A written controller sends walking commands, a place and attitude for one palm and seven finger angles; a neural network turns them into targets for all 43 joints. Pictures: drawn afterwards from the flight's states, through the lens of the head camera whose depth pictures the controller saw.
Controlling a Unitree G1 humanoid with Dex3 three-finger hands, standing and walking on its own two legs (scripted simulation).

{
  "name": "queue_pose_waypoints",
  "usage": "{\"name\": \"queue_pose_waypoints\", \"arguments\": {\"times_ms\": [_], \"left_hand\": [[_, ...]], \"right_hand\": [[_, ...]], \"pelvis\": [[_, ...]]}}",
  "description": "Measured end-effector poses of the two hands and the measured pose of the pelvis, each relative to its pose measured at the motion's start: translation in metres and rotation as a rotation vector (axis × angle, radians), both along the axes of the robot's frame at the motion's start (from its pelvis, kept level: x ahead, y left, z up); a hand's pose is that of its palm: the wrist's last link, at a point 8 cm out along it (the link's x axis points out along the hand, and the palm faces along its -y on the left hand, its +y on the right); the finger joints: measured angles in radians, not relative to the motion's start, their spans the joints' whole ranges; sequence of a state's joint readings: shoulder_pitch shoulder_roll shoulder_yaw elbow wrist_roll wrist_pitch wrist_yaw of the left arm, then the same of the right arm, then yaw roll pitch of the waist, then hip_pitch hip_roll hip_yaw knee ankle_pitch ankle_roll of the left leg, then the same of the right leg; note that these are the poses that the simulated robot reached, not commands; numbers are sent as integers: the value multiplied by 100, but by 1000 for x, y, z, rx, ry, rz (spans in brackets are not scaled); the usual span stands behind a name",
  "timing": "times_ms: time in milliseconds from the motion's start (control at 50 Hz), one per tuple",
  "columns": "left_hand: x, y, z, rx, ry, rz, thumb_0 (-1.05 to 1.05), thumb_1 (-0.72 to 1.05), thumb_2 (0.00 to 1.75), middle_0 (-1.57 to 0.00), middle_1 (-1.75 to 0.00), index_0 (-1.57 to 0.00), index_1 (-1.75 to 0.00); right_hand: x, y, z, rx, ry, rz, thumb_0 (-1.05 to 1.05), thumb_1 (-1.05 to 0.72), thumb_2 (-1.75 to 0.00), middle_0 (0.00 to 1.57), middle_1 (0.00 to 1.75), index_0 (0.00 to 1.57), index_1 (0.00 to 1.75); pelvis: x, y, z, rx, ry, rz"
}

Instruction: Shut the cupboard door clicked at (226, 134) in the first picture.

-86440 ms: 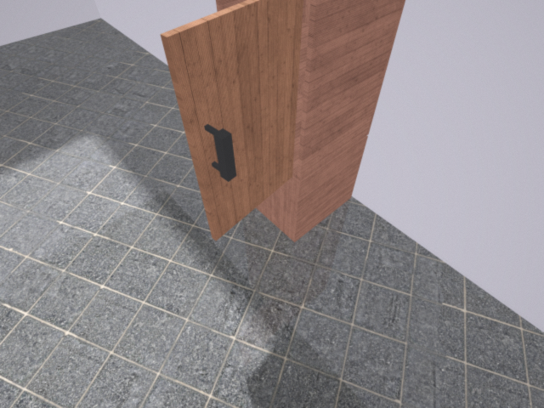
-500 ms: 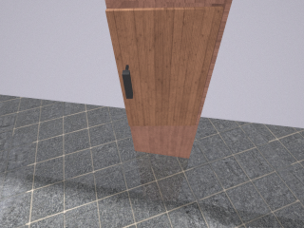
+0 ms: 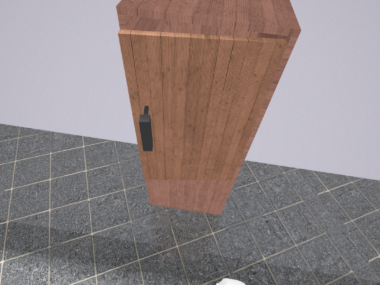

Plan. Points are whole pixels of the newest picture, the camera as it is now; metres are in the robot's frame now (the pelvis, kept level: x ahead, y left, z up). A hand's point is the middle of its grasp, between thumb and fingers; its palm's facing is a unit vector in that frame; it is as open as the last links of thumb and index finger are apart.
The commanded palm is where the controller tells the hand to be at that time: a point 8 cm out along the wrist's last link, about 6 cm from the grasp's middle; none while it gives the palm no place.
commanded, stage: come to a stop and stand still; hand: left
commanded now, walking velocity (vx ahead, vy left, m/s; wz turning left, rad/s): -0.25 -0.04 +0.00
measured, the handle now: (147, 128) +0.51 +0.15 -0.02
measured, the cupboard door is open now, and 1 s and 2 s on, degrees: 9 9 9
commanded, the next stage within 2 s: look again from close up in 1.34 s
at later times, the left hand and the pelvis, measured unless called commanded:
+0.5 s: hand out of the picture +0.11 +0.16 -0.19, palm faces +0.06 -0.98 -0.20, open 7.3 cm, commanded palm none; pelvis +0.03 -0.02 -0.01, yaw +1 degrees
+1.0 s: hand out of the picture -0.01 +0.18 -0.18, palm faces +0.02 -0.98 -0.21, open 7.3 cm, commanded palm none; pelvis -0.01 +0.00 +0.00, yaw -1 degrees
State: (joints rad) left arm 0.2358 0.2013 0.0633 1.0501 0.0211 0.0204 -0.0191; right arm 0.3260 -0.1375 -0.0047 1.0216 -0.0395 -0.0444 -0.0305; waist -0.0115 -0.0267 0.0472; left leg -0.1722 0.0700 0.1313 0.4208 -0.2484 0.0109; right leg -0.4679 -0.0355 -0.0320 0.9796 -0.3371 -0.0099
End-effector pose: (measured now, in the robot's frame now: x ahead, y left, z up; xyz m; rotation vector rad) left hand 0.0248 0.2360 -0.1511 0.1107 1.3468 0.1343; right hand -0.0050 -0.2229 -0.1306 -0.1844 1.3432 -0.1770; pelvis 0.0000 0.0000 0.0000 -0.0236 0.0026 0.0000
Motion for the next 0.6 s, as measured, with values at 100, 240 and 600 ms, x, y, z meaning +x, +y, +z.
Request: {"name": "queue_pose_waypoints", "arguments": {"times_ms": [100, 240, 600], "left_hand": [[58, -15, 8, 39, -71, -34, 1, 92, 90, -20, -30, -20, -30], [102, -50, 5, 73, -111, -73, 0, 91, 90, -20, -30, -20, -30], [42, 4, -16, 42, -63, 45, 0, 91, 90, -20, -30, -21, -30]], "right_hand": [[-5, -11, -11, 42, 94, -43, 0, -91, -89, 20, 30, 20, 30], [24, -41, -38, 72, 126, -90, 0, -90, -90, 20, 30, 20, 30], [92, -25, 0, -55, -121, 58, 0, -91, -90, 19, 30, 19, 30]], "pelvis": [[25, -18, -3, 11, -8, -1], [50, -43, -16, 22, -11, 7], [19, -5, -14, 10, -13, 17]]}}
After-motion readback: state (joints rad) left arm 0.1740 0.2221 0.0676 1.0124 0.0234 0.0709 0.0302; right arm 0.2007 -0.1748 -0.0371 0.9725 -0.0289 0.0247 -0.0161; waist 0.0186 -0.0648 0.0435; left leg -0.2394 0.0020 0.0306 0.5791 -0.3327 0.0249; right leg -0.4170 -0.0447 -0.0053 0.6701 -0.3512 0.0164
